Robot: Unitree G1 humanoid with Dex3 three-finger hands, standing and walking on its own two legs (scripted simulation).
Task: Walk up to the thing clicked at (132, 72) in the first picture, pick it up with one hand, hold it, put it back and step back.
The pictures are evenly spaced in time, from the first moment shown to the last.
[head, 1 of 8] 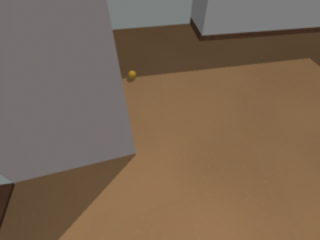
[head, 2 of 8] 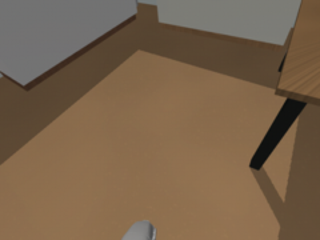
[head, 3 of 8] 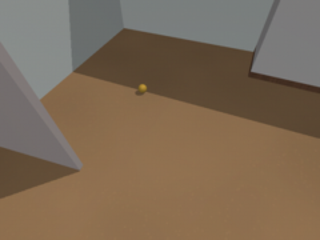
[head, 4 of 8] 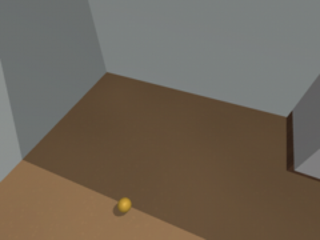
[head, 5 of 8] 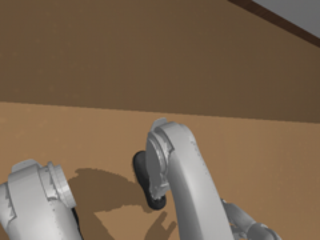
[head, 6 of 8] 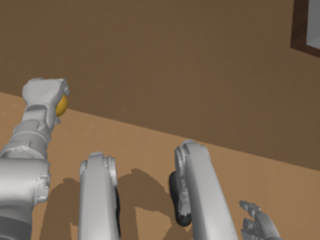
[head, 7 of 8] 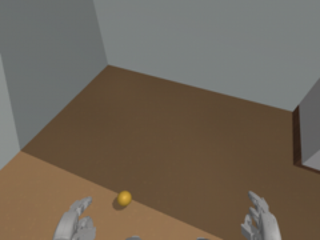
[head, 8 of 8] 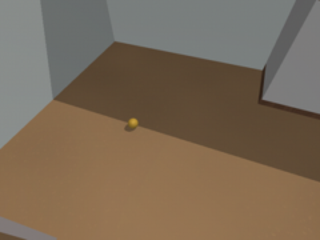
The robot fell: no
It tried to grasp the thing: yes
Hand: left
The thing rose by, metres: 0.69
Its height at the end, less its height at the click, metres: +0.00
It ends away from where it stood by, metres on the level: 0.01
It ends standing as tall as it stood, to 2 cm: yes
